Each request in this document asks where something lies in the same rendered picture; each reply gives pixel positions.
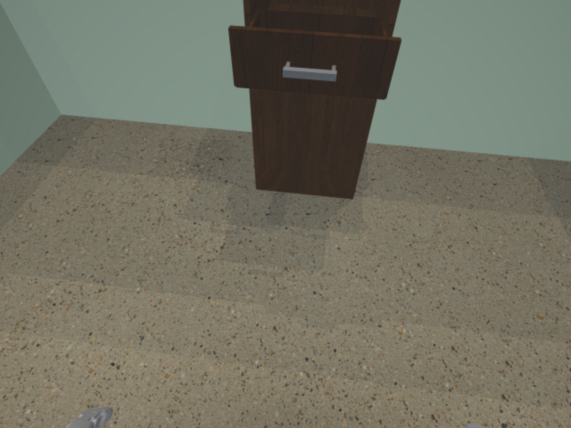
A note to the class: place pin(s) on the robot left hand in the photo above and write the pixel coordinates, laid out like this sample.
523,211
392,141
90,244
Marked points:
92,418

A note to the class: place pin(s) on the cabinet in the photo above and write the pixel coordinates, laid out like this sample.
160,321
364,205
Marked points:
307,143

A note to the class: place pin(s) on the drawer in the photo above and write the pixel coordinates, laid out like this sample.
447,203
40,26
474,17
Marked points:
358,45

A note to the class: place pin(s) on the handle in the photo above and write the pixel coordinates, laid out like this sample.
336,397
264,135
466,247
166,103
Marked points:
304,73

